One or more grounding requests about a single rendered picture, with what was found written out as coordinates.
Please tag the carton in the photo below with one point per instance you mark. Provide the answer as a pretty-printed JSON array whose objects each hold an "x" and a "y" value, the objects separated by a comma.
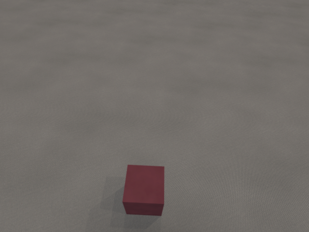
[{"x": 144, "y": 190}]

